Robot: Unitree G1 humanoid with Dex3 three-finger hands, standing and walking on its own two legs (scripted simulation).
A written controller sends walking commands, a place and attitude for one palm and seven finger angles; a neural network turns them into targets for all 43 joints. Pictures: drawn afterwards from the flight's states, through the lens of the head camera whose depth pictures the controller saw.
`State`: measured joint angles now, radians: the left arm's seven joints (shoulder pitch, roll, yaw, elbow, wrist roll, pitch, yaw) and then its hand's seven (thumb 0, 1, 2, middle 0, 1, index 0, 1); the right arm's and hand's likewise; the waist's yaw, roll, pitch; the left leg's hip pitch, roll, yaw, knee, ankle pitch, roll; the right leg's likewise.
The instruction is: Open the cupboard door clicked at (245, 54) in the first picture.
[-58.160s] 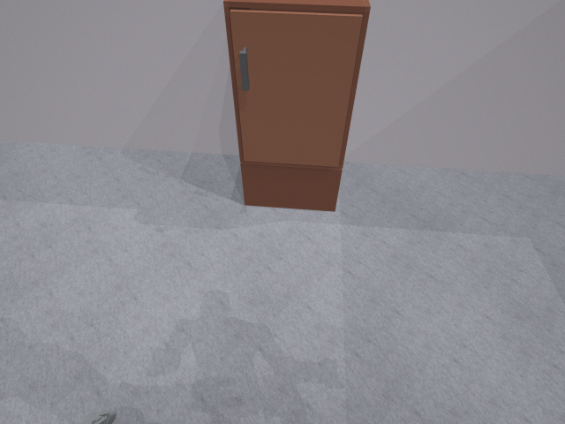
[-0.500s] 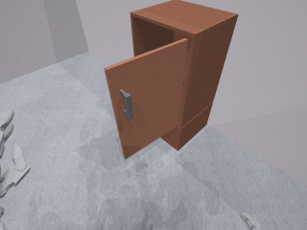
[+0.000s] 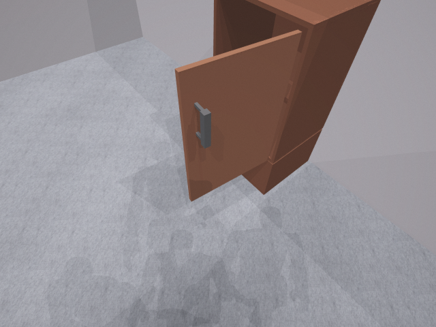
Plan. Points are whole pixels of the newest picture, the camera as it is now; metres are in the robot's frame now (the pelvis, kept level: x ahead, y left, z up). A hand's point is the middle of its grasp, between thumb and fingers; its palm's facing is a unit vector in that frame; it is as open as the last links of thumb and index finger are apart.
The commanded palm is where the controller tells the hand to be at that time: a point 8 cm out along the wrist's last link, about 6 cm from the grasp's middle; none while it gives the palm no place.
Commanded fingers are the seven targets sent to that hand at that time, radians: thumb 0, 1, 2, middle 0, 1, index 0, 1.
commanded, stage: let the arm hang, fingers relaxed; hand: left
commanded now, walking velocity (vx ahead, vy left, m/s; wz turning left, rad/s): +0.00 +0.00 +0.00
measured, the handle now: (201, 125) +0.63 +0.09 -0.05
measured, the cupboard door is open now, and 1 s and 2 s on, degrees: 84 84 84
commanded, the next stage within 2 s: look to check the result in 0.62 s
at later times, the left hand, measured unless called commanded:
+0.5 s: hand out of the picture +0.02 +0.20 -0.17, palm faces -0.02 -0.98 -0.20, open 7.3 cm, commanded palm none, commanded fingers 0.00 0.90 0.90 -0.20 -0.30 -0.20 -0.30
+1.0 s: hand out of the picture +0.01 +0.20 -0.17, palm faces -0.01 -0.98 -0.21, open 7.4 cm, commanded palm none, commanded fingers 0.00 0.90 0.90 -0.20 -0.30 -0.20 -0.30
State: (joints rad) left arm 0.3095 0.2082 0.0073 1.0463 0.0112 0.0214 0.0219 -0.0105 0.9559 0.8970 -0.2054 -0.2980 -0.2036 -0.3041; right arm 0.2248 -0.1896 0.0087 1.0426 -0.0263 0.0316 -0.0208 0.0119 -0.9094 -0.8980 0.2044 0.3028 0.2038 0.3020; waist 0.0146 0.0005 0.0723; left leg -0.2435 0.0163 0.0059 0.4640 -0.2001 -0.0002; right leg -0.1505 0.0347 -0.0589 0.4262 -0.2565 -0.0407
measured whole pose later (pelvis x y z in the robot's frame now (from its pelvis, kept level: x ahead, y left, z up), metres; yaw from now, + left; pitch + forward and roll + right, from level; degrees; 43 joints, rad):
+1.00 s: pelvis +0.01 +0.03 +0.00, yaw -2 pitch -1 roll +0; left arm 0.27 0.16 0.00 1.16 0.01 -0.01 0.03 0.00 0.91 0.90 -0.20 -0.30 -0.20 -0.30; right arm 0.24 -0.16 0.00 1.15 -0.02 -0.01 -0.03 0.01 -0.91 -0.90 0.20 0.30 0.20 0.30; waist 0.00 0.01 0.04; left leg -0.18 -0.03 0.06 0.37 -0.17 0.04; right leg -0.13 -0.01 -0.01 0.39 -0.25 0.00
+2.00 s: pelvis +0.03 +0.01 +0.01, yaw -2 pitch -1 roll +0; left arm 0.20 0.22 0.00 1.16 0.01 -0.02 0.02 0.00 0.91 0.90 -0.20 -0.30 -0.20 -0.30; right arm 0.18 -0.23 0.00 1.15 -0.02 -0.01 -0.03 0.01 -0.91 -0.90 0.20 0.30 0.20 0.30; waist -0.01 0.00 0.04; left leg -0.14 -0.01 0.05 0.32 -0.18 0.02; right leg -0.07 0.01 -0.01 0.32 -0.24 -0.02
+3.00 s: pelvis +0.04 +0.00 +0.01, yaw -2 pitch +0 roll +1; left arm 0.19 0.23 0.00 1.15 0.01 -0.03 0.02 0.00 0.91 0.90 -0.20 -0.30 -0.20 -0.30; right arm 0.17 -0.24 0.00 1.15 -0.02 -0.01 -0.02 0.01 -0.91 -0.90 0.21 0.30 0.20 0.30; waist 0.00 0.00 0.04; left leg -0.12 0.00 0.05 0.31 -0.18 0.01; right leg -0.06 0.02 -0.01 0.31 -0.24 -0.03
